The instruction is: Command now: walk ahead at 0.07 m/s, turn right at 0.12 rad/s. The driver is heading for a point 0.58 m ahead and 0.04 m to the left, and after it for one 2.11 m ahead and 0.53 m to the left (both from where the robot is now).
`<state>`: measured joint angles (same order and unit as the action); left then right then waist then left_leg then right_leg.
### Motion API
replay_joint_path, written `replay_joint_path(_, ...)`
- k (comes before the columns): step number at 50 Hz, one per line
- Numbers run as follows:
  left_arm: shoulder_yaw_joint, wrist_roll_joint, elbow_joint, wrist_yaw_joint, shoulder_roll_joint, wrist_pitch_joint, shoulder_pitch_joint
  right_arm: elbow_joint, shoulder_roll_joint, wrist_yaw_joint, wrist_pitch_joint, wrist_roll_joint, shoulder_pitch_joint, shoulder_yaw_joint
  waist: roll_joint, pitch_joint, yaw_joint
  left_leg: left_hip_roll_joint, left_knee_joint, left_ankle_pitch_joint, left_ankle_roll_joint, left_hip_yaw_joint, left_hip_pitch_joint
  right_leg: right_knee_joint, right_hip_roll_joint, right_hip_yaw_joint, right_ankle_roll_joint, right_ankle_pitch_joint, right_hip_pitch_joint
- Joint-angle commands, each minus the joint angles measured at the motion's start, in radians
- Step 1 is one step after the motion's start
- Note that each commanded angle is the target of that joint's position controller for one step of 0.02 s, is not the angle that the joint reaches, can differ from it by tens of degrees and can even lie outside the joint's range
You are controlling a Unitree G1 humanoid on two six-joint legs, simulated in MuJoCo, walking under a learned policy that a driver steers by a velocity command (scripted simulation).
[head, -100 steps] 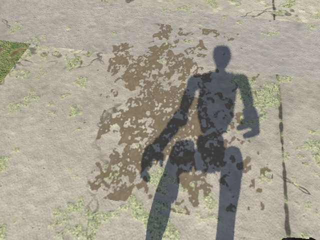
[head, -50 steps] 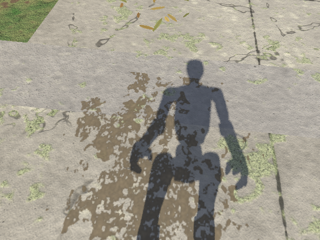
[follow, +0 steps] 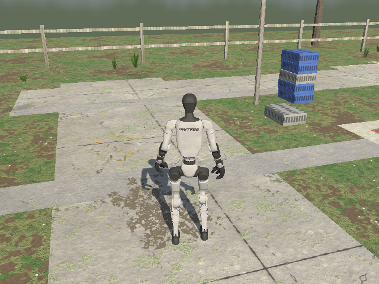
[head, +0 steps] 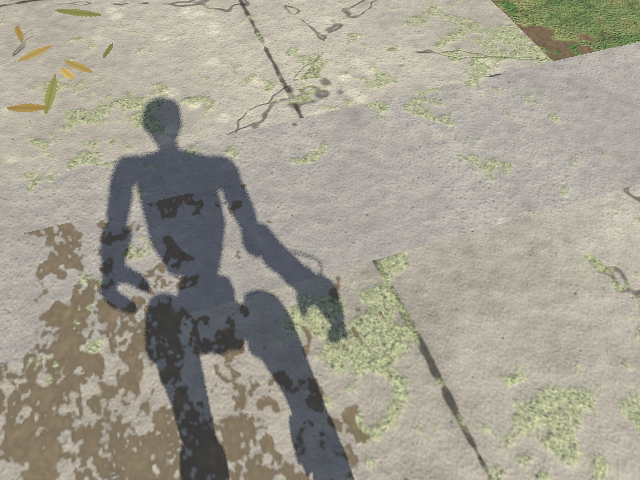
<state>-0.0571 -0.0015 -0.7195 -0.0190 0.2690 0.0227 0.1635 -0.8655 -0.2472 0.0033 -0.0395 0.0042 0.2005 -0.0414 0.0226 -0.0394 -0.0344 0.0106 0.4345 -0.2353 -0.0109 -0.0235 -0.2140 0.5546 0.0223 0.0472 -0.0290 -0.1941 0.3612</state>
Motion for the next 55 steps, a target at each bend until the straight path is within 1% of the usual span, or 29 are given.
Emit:
replay_joint_path(1, -0.031, -0.017, 0.06, -0.009, 0.127, -0.004, 0.049, 0.05, -0.107, 0.003, -0.018, -0.007, -0.034, -0.007, -0.065, 0.133, 0.054, -0.15, -0.033, 0.145, -0.067, 0.121, -0.1, -0.17, 0.07, 0.077, 0.062, 0.304, -0.343)
replay_joint_path(2, -0.039, -0.019, 0.074, -0.02, 0.191, 0.001, 0.043, 0.046, -0.086, 0.01, -0.027, -0.037, 0.03, 0.001, 0.072, 0.158, -0.002, -0.066, 0.042, -0.051, -0.01, 0.051, -0.159, -0.12, 0.184, 0.181, 0.122, 0.485, -0.41)
replay_joint_path(3, -0.021, -0.017, 0.054, -0.015, 0.123, 0.003, 0.007, 0.038, -0.05, 0.004, -0.021, -0.028, 0.059, 0.012, 0.167, 0.188, -0.025, -0.062, 0.008, -0.096, 0.021, 0.028, -0.064, -0.129, 0.192, 0.186, 0.18, 0.305, -0.296)
replay_joint_path(4, -0.014, -0.009, 0.073, -0.002, 0.081, -0.002, -0.048, 0.036, -0.1, -0.002, -0.013, -0.026, 0.006, 0.005, 0.115, 0.119, -0.001, -0.055, -0.002, -0.034, 0.038, 0.021, -0.047, -0.126, 0.118, 0.144, 0.15, 0.193, -0.238)
replay_joint_path(6, -0.014, -0.015, 0.064, 0.005, 0.09, -0.011, -0.036, 0.023, -0.136, -0.009, 0.0, -0.018, -0.011, -0.005, 0.071, 0.078, 0.022, -0.051, 0.012, 0.035, 0.036, 0.018, -0.072, -0.096, 0.061, 0.095, 0.106, 0.234, -0.232)
replay_joint_path(12, -0.014, -0.005, 0.031, 0.003, 0.087, -0.021, -0.029, -0.011, -0.13, -0.015, 0.012, -0.012, 0.004, -0.002, 0.015, 0.104, 0.021, -0.067, 0.017, 0.148, 0.038, 0.025, -0.011, -0.051, 0.055, 0.083, 0.109, 0.422, -0.259)
replay_joint_path(14, -0.019, 0.002, 0.009, 0.003, 0.093, -0.015, -0.014, -0.032, -0.118, -0.016, 0.022, -0.008, 0.018, -0.001, 0.023, 0.109, 0.02, -0.033, 0.039, -0.039, 0.033, -0.016, -0.015, -0.072, 0.039, 0.08, 0.124, 0.164, -0.253)
replay_joint_path(17, -0.037, 0.013, -0.016, 0.005, 0.143, -0.017, 0.053, -0.012, -0.097, -0.015, 0.015, 0.003, -0.03, 0.001, 0.099, 0.005, 0.057, 0.005, 0.187, -0.236, 0.005, -0.047, -0.176, -0.225, 0.141, 0.286, 0.213, -0.414, -0.196)
replay_joint_path(20, -0.04, 0.014, -0.034, 0.003, 0.153, -0.049, 0.075, 0.001, -0.105, -0.006, -0.026, 0.02, -0.045, -0.003, 0.16, -0.044, 0.044, -0.023, 0.241, -0.266, -0.065, 0.008, -0.216, -0.313, 0.239, 0.452, 0.268, -0.478, -0.161)
replay_joint_path(22, -0.035, 0.022, -0.004, 0.003, 0.135, -0.054, -0.043, -0.051, -0.11, 0.007, -0.05, 0.022, 0.067, -0.009, 0.133, -0.017, -0.036, -0.035, 0.064, -0.157, -0.118, 0.017, 0.008, -0.275, 0.177, 0.324, 0.209, -0.385, -0.031)
replay_joint_path(23, -0.026, 0.021, 0.024, 0.003, 0.099, -0.054, -0.127, -0.093, -0.14, 0.009, -0.055, 0.017, 0.16, -0.021, 0.062, -0.017, -0.086, -0.075, -0.028, -0.141, -0.135, 0.092, 0.136, -0.161, 0.097, 0.193, 0.151, -0.301, 0.077)
replay_joint_path(24, -0.007, 0.02, 0.063, 0.005, 0.025, -0.068, -0.182, -0.13, -0.228, 0.008, -0.059, 0.015, 0.257, -0.045, -0.159, -0.018, -0.1, -0.21, -0.149, -0.252, -0.186, 0.332, 0.255, 0.119, -0.05, -0.023, 0.065, -0.202, 0.224)
replay_joint_path(25, -0.015, 0.026, 0.086, 0.002, 0.064, -0.089, -0.186, -0.12, -0.276, 0.012, -0.063, 0.007, 0.268, -0.057, -0.29, -0.057, -0.107, -0.374, -0.238, -0.158, -0.27, 0.597, 0.348, 0.298, -0.072, -0.05, 0.035, -0.32, 0.417)
replay_joint_path(26, -0.029, 0.034, 0.065, 0.005, 0.11, -0.104, -0.155, -0.107, -0.217, 0.007, -0.066, -0.004, 0.257, -0.043, -0.195, -0.07, -0.092, -0.39, -0.218, -0.052, -0.287, 0.597, 0.401, 0.442, -0.03, 0.006, 0.039, -0.374, 0.513)
replay_joint_path(27, -0.028, 0.04, 0.042, 0.013, 0.099, -0.112, -0.102, -0.098, -0.182, 0.006, -0.07, -0.001, 0.244, -0.034, -0.154, -0.051, -0.063, -0.363, -0.197, 0.018, -0.264, 0.533, 0.451, 0.51, -0.001, 0.022, 0.052, -0.308, 0.555)
replay_joint_path(31, -0.02, 0.023, 0.041, 0.042, 0.057, -0.114, -0.127, -0.086, -0.128, 0.005, -0.048, 0.001, 0.223, -0.012, -0.128, -0.036, -0.04, -0.268, -0.236, 0.308, -0.182, 0.271, 0.39, 0.43, 0.059, -0.044, 0.05, -0.077, 0.505)
replay_joint_path(35, 0.009, 0.024, 0.082, 0.063, -0.005, -0.112, -0.248, -0.073, -0.166, -0.015, -0.036, -0.003, 0.22, -0.014, -0.12, -0.073, -0.06, -0.191, -0.307, 0.313, -0.16, 0.121, 0.186, 0.133, 0.01, -0.117, 0.026, 0.142, 0.277)
replay_joint_path(39, 0.002, 0.033, 0.107, 0.068, 0.047, -0.111, -0.295, -0.092, -0.193, -0.018, -0.042, 0.015, 0.26, -0.026, -0.146, -0.103, -0.046, -0.248, -0.323, 0.326, -0.156, 0.117, 0.214, -0.001, -0.002, -0.094, 0.059, 0.198, 0.197)
replay_joint_path(42, -0.025, 0.026, 0.085, 0.063, 0.109, -0.112, -0.192, -0.09, -0.216, -0.018, -0.033, 0.016, 0.243, -0.039, -0.163, -0.004, 0.043, -0.266, -0.147, 0.752, -0.122, 0.08, 0.292, -0.021, -0.046, -0.113, 0.117, 0.141, 0.028)
replay_joint_path(43, -0.046, 0.027, 0.04, 0.055, 0.143, -0.108, -0.047, -0.086, -0.21, -0.019, -0.024, 0.011, 0.234, -0.037, -0.156, 0.087, 0.12, -0.234, 0.02, 0.878, -0.101, 0.048, 0.261, -0.028, -0.072, -0.132, 0.148, 0.139, -0.158)
replay_joint_path(44, -0.064, 0.027, -0.01, 0.042, 0.179, -0.101, 0.129, -0.073, -0.196, -0.022, -0.02, 0.001, 0.226, -0.031, -0.136, 0.189, 0.198, -0.198, 0.244, 0.772, -0.071, 0.037, 0.092, 0.001, -0.008, -0.063, 0.184, 0.132, -0.435)
replay_joint_path(45, -0.083, 0.0, -0.04, 0.034, 0.279, -0.096, 0.264, -0.043, -0.071, -0.014, -0.032, -0.013, 0.327, 0.004, 0.116, 0.372, 0.166, -0.048, 0.662, 0.216, -0.016, 0.013, -0.265, -0.025, 0.272, 0.366, 0.321, -0.029, -0.819)
replay_joint_path(46, -0.062, 0.007, -0.055, 0.041, 0.221, -0.095, 0.271, -0.061, -0.063, -0.005, -0.058, 0.012, 0.343, 0.01, 0.226, 0.479, 0.156, 0.038, 0.868, -0.323, -0.012, 0.141, -0.399, -0.252, 0.385, 0.739, 0.393, -0.247, -0.831)
replay_joint_path(47, -0.043, 0.017, -0.05, 0.043, 0.165, -0.1, 0.171, -0.019, -0.168, 0.002, -0.075, 0.042, 0.221, -0.022, 0.155, 0.258, 0.147, -0.029, 0.93, -0.279, -0.03, 0.154, -0.506, -0.304, 0.339, 0.631, 0.331, -0.333, -0.658)
replay_joint_path(48, -0.033, 0.017, -0.041, 0.044, 0.135, -0.105, 0.091, 0.008, -0.179, 0.001, -0.083, 0.051, 0.137, -0.025, 0.092, 0.132, 0.118, -0.081, 0.899, -0.186, -0.046, 0.12, -0.509, -0.329, 0.302, 0.481, 0.297, -0.271, -0.49)
replay_joint_path(49, -0.024, 0.009, -0.04, 0.049, 0.11, -0.112, 0.031, 0.011, -0.16, -0.005, -0.081, 0.038, 0.113, -0.026, 0.024, 0.063, 0.077, -0.121, 0.839, -0.112, -0.043, 0.102, -0.466, -0.359, 0.259, 0.369, 0.278, -0.152, -0.34)
replay_joint_path(51, -0.017, -0.007, -0.046, 0.052, 0.074, -0.127, -0.03, -0.013, -0.118, -0.01, -0.052, 0.024, 0.176, -0.029, 0.062, 0.045, 0.009, -0.17, 0.767, -0.043, -0.035, 0.116, -0.341, -0.413, 0.205, 0.215, 0.251, -0.042, -0.186)
replay_joint_path(53, -0.019, -0.004, -0.073, 0.053, 0.078, -0.143, -0.023, -0.011, -0.088, -0.015, -0.024, 0.023, 0.18, -0.026, 0.058, 0.02, -0.007, -0.179, 0.729, -0.023, -0.018, 0.112, -0.331, -0.459, 0.201, 0.129, 0.26, 0.007, -0.114)
replay_joint_path(55, -0.026, -0.012, -0.098, 0.043, 0.103, -0.151, 0.001, 0.021, -0.098, -0.021, -0.013, 0.02, 0.114, -0.031, 0.043, -0.017, 0.0, -0.178, 0.662, 0.058, 0.0, 0.134, -0.406, -0.489, 0.204, 0.07, 0.263, 0.032, -0.104)
